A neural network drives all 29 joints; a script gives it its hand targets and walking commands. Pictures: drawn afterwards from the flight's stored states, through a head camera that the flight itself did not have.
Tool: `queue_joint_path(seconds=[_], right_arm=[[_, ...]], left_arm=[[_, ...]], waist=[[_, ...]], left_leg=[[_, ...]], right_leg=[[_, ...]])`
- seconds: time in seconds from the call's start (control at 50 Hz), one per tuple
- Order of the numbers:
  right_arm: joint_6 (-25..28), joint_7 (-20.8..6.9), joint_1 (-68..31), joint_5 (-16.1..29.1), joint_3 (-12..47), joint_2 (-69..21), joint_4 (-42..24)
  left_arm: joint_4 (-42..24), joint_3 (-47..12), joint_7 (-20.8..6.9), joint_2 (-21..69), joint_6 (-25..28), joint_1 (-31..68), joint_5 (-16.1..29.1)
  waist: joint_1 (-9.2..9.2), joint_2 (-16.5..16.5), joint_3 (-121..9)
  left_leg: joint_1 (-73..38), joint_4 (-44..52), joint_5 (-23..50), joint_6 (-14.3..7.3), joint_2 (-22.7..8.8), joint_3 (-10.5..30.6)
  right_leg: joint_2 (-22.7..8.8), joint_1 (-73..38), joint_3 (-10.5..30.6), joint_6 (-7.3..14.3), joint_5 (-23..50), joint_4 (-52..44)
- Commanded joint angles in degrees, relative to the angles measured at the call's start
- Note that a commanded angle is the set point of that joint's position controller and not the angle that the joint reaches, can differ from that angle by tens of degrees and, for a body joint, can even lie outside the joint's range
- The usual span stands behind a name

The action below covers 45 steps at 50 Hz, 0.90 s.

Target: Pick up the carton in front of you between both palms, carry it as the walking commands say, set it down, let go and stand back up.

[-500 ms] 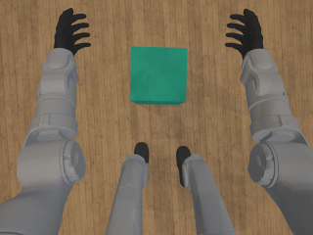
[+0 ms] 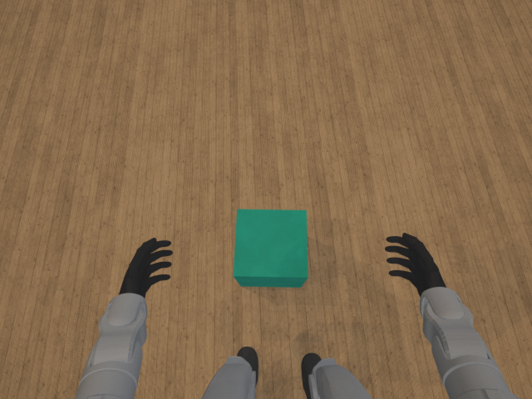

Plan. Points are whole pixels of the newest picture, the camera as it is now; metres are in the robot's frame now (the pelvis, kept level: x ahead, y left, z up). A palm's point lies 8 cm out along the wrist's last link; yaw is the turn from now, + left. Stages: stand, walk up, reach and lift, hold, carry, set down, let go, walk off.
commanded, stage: let go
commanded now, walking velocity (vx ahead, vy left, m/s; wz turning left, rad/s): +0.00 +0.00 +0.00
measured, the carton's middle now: (271, 251) +0.44 +0.01 -0.62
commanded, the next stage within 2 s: stand in 0.70 s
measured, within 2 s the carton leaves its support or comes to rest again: neither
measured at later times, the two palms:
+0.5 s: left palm (110, 366) +0.17 +0.23 -0.04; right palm (471, 351) +0.18 -0.24 -0.04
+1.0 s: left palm (71, 377) +0.16 +0.29 -0.06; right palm (505, 355) +0.17 -0.29 -0.05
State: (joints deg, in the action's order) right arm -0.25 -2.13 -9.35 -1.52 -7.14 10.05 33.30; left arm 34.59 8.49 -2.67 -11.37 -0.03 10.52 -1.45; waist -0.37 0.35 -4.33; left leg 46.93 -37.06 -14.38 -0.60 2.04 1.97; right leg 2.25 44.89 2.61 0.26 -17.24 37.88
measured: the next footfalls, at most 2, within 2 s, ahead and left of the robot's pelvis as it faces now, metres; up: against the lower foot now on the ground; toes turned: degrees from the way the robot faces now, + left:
none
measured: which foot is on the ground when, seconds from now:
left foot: down 0.00-1.00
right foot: down 0.00-1.00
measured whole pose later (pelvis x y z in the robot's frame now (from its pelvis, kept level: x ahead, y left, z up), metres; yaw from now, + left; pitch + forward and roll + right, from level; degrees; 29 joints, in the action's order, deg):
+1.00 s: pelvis +0.03 +0.00 +0.02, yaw +0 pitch +0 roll +0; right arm -1.0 0.8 9.8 -2.2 -2.6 19.0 40.6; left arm 38.5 2.9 0.6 -19.5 -1.6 -12.5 -2.2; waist 0.2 0.8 -0.3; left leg 12.3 -29.2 -17.1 -1.0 1.8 1.8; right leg 2.1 9.5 3.3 0.5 -18.5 27.8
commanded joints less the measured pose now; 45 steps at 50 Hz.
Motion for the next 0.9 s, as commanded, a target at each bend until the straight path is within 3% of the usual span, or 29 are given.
queue_joint_path(seconds=[0.0,0.16,0.38,0.66,0.68,0.7,0.78,0.88], right_arm=[[1.9,-0.2,4.9,0.8,0.1,5.5,-7.2],[1.5,-0.9,17.8,2.1,2.8,6.5,-12.2],[-5.1,-2.1,18.8,1.3,3.6,7.2,-14.2],[-7.3,-2.1,19.1,0.3,2.8,7.0,-15.0],[-10.4,-0.4,16.4,-0.7,2.8,8.6,-18.5],[-6.3,2.2,17.3,0.1,2.0,14.0,-6.8],[-1.8,3.0,17.6,-0.8,2.6,13.4,-2.8],[-0.1,2.8,16.6,-0.8,2.9,14.8,1.3]], left_arm=[[-7.4,-0.1,0.0,-5.5,1.9,-4.9,0.7],[-12.8,-2.9,-0.5,-5.5,1.4,-18.0,1.5],[-16.0,-4.0,-1.8,-6.5,-5.7,-20.5,1.0],[-16.8,-4.0,-1.5,-6.2,-7.8,-21.3,0.4],[-13.5,-4.0,-0.5,-6.5,-5.9,-24.3,1.7],[-8.1,-2.7,2.4,-13.8,-4.4,-20.3,-0.2],[-6.2,-3.7,3.3,-12.2,-2.2,-20.7,-0.9],[-2.1,-3.9,3.2,-13.7,-0.9,-20.7,-0.9]], waist=[[0.16,0.1,-25.0],[0.12,0.0,-9.2],[0.27,1.0,9.0],[0.32,-0.4,7.4],[0.56,2.0,4.2],[1.21,1.7,5.0],[0.55,-0.7,4.0],[0.66,-0.8,0.6]], left_leg=[[-29.1,2.6,24.2,1.0,-0.7,1.2],[-38.4,11.8,15.8,1.2,0.0,-0.2],[-45.5,14.8,4.9,1.4,0.5,-1.6],[-47.3,14.2,12.8,1.3,-0.1,-0.6],[-49.3,12.6,16.3,0.9,-0.1,-0.2],[-36.9,10.9,11.2,1.6,-3.6,1.1],[-35.8,12.5,1.8,1.0,-4.4,3.0],[-37.4,11.1,12.1,0.4,-5.4,3.7]], right_leg=[[-0.7,-17.4,0.0,-1.9,22.5,-5.1],[-0.9,-29.5,-0.4,-1.6,17.2,-14.0],[-1.9,-30.6,-1.0,-0.2,3.5,-19.4],[-0.6,-36.5,-1.5,-1.0,12.5,-16.7],[0.7,-36.6,-1.8,-1.4,12.3,-14.9],[-3.2,-32.8,0.2,-2.1,10.0,-14.9],[-4.5,-30.7,3.8,-0.7,2.8,-15.4],[-4.8,-33.3,3.7,-0.7,12.3,-13.6]])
